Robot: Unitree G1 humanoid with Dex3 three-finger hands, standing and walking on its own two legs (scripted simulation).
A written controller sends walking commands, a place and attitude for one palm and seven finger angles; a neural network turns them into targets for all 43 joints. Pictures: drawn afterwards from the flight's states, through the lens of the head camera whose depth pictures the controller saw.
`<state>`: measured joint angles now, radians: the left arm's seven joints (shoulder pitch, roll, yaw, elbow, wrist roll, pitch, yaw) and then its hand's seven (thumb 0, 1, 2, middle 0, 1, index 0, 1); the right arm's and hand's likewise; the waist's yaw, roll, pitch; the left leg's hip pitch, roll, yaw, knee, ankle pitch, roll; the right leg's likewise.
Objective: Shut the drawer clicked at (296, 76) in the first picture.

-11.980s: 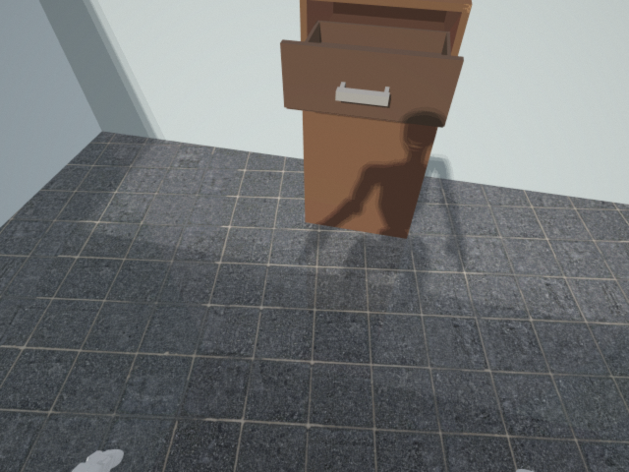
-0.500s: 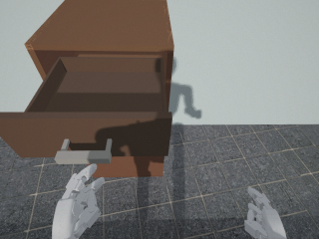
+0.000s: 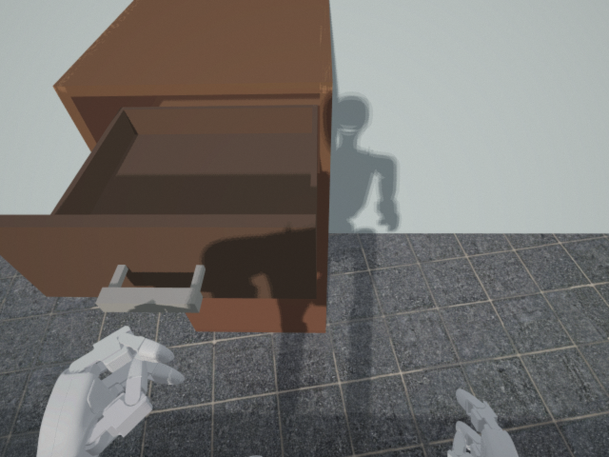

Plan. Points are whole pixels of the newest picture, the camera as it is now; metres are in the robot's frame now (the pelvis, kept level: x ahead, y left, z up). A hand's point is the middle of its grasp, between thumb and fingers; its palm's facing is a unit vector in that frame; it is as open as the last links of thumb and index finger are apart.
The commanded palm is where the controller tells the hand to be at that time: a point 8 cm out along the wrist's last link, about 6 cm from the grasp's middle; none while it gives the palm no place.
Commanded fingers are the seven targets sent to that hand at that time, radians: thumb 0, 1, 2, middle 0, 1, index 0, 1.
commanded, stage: raise the hand and make a fist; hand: left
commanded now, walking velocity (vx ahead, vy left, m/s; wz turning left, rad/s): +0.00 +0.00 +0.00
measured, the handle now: (155, 285) +0.31 +0.21 +0.08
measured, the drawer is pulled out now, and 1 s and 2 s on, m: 0.28 0.28 0.28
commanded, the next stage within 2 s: bring the fist close to the handle in 1.06 s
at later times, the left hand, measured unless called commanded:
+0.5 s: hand (113, 399) +0.15 +0.17 +0.15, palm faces +0.04 -1.00 -0.06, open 3.2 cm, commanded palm +0.10 +0.22 +0.16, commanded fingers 0.00 0.90 0.90 -1.40 -1.60 -1.40 -1.60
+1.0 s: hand (96, 405) +0.14 +0.17 +0.17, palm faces +0.07 -0.99 -0.11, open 3.3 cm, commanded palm +0.09 +0.22 +0.18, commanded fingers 0.00 0.90 0.90 -1.40 -1.60 -1.40 -1.60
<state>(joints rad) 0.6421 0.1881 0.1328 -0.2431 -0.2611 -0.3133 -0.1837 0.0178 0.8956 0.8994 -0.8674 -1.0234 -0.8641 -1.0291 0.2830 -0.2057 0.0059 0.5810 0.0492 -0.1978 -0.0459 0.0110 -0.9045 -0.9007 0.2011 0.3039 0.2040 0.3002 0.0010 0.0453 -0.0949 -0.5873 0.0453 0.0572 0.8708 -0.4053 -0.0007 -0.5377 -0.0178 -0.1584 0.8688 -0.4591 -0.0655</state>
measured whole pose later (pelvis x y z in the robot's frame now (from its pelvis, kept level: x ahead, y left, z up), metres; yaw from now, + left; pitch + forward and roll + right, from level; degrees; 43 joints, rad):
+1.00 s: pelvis +0.00 +0.02 +0.02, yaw +0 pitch -1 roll -1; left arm 0.77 0.22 0.10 -0.64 -0.24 -0.06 -0.13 0.02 0.89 0.90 -1.40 -1.60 -1.40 -1.60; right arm 0.24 -0.24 0.05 0.55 0.08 -0.31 -0.03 0.01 -0.91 -0.90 0.20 0.30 0.20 0.30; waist 0.05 0.07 -0.07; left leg -0.34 0.03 0.06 0.70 -0.35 0.02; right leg -0.28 -0.02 -0.15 0.67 -0.38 -0.04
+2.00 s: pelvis +0.01 +0.02 +0.01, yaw +0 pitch +5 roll +0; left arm 0.51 0.14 0.04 -0.25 -0.20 -0.25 -0.12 0.02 0.90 0.90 -1.40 -1.60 -1.40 -1.60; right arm 0.25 -0.24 0.02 0.57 0.03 -0.27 -0.02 0.01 -0.91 -0.90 0.20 0.30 0.20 0.30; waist 0.01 0.05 -0.06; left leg -0.50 0.02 0.07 0.79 -0.38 0.03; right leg -0.45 -0.04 -0.14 0.78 -0.42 -0.03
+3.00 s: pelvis +0.01 +0.01 +0.00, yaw +1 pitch +8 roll +0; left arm 0.32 0.19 0.09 -0.03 -0.23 -0.34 -0.14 -0.02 0.82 0.93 -1.40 -1.60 -1.40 -1.60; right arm 0.22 -0.26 0.02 0.58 0.04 -0.18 -0.03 0.01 -0.91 -0.90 0.20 0.30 0.20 0.30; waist 0.00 0.05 -0.06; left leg -0.59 0.03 0.05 0.85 -0.40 0.01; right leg -0.54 -0.02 -0.16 0.84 -0.45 -0.06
